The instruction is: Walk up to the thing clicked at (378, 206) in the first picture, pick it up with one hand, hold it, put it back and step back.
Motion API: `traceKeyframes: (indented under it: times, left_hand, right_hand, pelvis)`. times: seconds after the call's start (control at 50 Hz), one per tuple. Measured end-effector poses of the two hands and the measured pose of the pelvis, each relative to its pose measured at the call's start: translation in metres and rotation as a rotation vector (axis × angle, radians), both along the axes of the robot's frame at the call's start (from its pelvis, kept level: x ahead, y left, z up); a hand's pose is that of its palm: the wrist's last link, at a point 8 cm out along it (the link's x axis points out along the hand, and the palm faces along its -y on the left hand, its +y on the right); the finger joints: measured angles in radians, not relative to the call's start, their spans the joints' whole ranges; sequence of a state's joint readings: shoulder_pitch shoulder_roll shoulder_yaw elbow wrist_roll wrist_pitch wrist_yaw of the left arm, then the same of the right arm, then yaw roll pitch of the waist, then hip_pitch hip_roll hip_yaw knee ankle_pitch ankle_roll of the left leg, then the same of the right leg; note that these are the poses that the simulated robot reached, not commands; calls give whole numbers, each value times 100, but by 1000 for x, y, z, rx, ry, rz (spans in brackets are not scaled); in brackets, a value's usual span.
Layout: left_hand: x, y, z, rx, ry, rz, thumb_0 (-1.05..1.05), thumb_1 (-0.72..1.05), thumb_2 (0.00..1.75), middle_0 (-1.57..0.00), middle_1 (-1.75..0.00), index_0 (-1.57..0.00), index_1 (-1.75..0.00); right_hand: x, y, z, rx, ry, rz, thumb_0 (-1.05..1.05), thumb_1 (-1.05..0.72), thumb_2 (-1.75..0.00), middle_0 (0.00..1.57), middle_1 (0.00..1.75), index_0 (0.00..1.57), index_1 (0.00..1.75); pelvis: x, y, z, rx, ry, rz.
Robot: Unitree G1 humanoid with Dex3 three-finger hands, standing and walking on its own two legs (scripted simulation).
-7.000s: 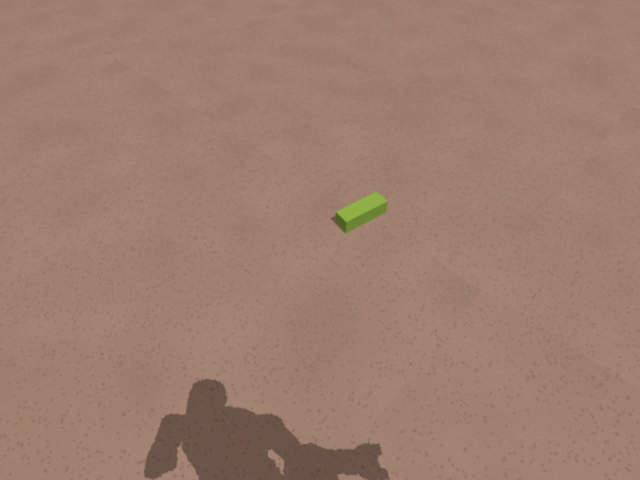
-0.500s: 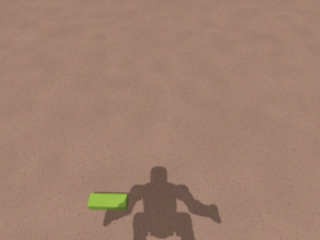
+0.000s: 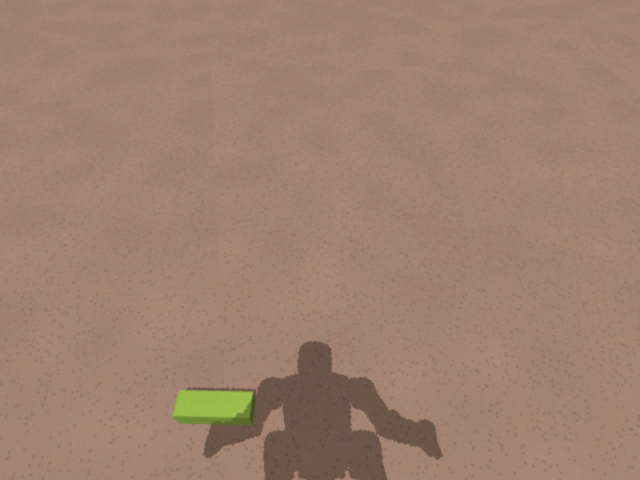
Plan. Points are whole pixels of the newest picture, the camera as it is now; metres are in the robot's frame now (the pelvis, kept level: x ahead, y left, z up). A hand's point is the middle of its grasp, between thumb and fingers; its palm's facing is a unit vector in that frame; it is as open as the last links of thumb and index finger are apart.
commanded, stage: stand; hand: left
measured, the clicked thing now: (215, 407) +0.46 +0.33 -0.75
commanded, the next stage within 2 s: none
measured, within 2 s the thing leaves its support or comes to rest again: neither
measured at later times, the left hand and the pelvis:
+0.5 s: hand out of the picture +0.06 +0.25 -0.16, palm faces -0.03 -0.94 -0.35, open 7.4 cm; pelvis +0.00 +0.00 +0.00, yaw +0 degrees
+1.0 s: hand out of the picture +0.08 +0.25 -0.16, palm faces -0.03 -0.94 -0.35, open 7.4 cm; pelvis +0.01 +0.00 +0.00, yaw +0 degrees
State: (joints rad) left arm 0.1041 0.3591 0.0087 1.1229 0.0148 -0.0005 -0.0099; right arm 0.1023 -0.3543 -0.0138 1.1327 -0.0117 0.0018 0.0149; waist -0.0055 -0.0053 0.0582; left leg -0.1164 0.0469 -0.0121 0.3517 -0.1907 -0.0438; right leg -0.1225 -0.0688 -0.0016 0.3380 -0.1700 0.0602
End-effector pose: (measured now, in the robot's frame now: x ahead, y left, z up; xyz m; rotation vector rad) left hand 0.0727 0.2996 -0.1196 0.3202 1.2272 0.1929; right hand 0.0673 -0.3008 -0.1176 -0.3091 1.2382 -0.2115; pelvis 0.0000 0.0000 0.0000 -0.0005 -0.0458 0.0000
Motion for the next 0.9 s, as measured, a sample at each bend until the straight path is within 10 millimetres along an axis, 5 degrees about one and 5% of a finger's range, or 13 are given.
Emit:
traceKeyframes:
  times: [0.42,0.9]
  left_hand:
    - [-20,0,-1,5,39,13,1,91,90,-20,-30,-20,-30]
    - [0,-4,1,5,12,0,1,91,90,-20,-30,-20,-30]
  right_hand:
    - [-12,-2,-3,5,25,1,0,-90,-90,21,30,20,30]
    - [4,-5,-3,3,8,7,0,-90,-90,21,30,20,30]
  pelvis:
    - [-4,-2,0,2,5,2]
    - [4,-4,-1,1,10,0]
